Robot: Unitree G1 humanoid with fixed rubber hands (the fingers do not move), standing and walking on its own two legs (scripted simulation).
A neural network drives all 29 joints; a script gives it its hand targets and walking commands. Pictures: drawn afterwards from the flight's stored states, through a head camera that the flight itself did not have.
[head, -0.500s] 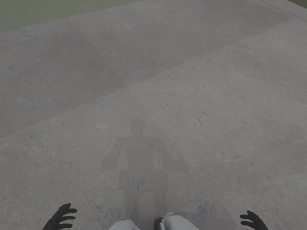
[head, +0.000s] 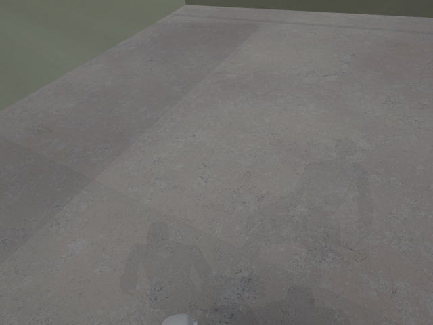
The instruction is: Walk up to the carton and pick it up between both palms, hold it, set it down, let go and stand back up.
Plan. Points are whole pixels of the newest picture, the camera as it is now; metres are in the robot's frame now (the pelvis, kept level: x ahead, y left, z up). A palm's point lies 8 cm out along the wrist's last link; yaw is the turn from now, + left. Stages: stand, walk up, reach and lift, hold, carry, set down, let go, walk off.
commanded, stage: walk up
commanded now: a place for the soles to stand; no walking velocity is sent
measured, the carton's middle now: out of the picture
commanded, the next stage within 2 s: none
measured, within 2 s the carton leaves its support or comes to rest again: neither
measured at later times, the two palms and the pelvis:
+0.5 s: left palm (185, 268) +0.26 +0.13 -0.10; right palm out of the picture -0.05 -0.35 -0.07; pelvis +0.04 -0.07 +0.01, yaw -27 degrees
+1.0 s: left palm (299, 231) +0.35 -0.13 -0.09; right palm out of the picture +0.01 -0.56 -0.09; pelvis +0.12 -0.30 +0.01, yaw -48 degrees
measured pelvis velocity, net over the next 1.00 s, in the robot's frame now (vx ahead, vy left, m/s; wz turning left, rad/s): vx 0.12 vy -0.30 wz -0.83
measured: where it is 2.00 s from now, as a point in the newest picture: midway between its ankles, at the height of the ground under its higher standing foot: outside the picture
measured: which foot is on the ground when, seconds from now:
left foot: up 0.00-0.22, down 0.24-0.74, up 0.76-1.00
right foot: down 0.00-0.26, up 0.28-0.70, down 0.72-1.00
